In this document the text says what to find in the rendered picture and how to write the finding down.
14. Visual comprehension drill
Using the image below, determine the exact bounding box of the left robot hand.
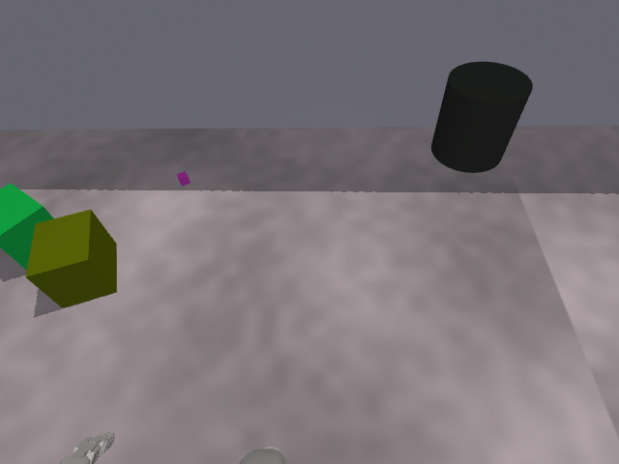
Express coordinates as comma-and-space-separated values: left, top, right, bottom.
59, 432, 115, 464

